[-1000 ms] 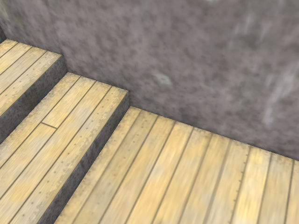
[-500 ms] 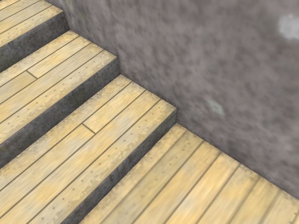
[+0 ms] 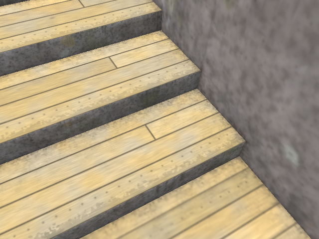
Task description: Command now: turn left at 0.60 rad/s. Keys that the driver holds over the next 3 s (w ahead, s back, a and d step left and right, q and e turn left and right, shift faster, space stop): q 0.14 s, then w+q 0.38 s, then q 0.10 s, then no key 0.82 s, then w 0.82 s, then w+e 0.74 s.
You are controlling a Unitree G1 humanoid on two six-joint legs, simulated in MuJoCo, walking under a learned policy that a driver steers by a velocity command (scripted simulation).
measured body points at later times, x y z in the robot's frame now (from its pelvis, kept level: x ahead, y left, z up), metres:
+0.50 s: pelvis +0.05 -0.02 +0.01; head +0.06 -0.03 +0.46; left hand +0.02 +0.26 -0.10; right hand +0.23 -0.25 -0.12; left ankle +0.05 +0.14 -0.67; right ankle +0.02 -0.13 -0.74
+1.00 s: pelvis +0.15 +0.09 +0.00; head +0.17 +0.12 +0.45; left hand +0.09 +0.35 -0.15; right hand +0.36 -0.07 -0.12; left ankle +0.16 +0.15 -0.74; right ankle +0.24 -0.03 -0.69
